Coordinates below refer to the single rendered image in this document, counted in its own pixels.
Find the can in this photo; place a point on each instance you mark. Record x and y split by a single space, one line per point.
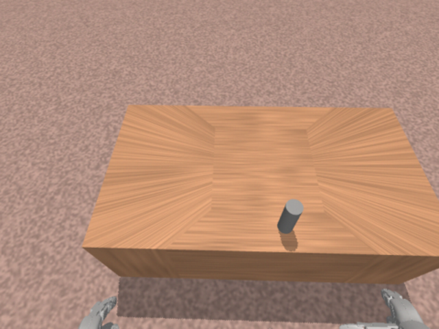
291 213

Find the right robot hand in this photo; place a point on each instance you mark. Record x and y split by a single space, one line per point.
401 310

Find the left robot hand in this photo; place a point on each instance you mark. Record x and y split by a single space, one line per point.
98 313

